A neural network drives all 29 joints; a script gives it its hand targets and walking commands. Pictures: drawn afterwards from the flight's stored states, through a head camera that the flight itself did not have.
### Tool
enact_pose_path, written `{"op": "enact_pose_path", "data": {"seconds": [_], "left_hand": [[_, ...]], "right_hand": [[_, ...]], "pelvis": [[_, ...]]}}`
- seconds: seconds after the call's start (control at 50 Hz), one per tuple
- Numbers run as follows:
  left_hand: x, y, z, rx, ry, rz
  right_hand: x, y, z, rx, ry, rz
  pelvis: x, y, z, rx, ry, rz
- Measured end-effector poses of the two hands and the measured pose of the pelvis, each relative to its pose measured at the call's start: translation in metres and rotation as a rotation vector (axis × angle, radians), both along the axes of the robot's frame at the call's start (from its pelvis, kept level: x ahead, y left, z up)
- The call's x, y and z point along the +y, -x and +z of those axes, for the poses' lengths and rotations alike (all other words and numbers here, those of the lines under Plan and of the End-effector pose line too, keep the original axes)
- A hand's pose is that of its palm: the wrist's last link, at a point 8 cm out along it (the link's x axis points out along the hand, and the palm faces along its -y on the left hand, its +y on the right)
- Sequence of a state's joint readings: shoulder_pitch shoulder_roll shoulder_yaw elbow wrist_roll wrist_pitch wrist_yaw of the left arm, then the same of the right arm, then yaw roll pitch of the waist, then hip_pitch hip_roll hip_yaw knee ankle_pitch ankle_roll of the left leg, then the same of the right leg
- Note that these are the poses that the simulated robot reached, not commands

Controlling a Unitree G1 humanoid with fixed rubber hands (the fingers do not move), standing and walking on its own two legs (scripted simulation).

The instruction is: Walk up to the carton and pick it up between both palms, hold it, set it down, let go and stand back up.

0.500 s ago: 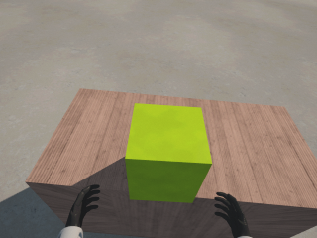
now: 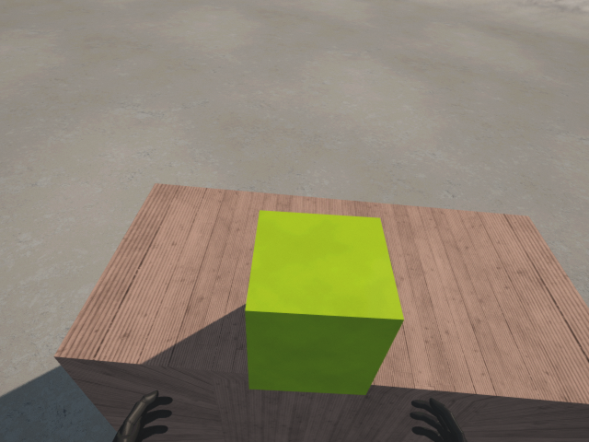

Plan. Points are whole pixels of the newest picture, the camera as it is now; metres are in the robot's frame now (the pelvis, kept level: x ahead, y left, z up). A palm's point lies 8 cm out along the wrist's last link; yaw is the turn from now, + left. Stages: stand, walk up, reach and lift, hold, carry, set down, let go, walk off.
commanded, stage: set down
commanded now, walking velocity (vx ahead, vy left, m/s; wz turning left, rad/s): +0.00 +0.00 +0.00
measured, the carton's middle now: (313, 304) +0.38 -0.03 -0.05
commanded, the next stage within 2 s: let go in 0.26 s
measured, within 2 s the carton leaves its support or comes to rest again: neither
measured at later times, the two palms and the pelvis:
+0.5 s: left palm out of the picture +0.15 +0.23 -0.08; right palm out of the picture +0.13 -0.22 -0.08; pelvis -0.01 +0.01 +0.00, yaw -1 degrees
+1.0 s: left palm out of the picture +0.11 +0.26 -0.09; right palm out of the picture +0.10 -0.24 -0.09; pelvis -0.02 +0.01 -0.01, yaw +0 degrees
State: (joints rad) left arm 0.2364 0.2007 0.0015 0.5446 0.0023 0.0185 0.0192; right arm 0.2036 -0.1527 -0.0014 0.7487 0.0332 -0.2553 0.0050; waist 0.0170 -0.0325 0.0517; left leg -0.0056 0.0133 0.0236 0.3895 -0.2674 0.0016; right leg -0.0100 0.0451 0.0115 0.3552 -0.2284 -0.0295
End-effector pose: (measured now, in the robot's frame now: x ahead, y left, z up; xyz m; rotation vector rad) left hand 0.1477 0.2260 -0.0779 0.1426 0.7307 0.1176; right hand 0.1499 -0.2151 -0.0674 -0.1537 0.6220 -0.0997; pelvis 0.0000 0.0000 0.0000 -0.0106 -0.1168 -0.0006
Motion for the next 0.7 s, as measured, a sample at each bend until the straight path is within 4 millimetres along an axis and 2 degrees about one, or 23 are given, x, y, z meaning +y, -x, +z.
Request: {"op": "enact_pose_path", "data": {"seconds": [0.1,0.3,0.48,0.7], "left_hand": [[0.004,0.004,-0.004,0.05,0.002,0.001],[0.01,-0.002,-0.005,0.096,-0.017,-0.013],[0.009,-0.006,-0.004,0.087,-0.015,-0.025],[0.005,-0.005,-0.003,0.082,-0.013,-0.023]], "right_hand": [[0.004,0.004,-0.004,0.042,0.002,0.003],[0.004,0.009,-0.01,0.091,0.01,0.003],[-0.004,0.019,-0.013,0.1,0.028,-0.005],[-0.005,0.017,-0.011,0.087,0.025,0.0]], "pelvis": [[0.005,0.004,0.0,0.005,0.0,-0.004],[0.011,0.009,-0.001,0.02,0.001,-0.014],[0.013,0.01,-0.001,0.026,0.002,-0.023],[0.01,0.012,-0.002,0.022,-0.001,-0.022]]}}
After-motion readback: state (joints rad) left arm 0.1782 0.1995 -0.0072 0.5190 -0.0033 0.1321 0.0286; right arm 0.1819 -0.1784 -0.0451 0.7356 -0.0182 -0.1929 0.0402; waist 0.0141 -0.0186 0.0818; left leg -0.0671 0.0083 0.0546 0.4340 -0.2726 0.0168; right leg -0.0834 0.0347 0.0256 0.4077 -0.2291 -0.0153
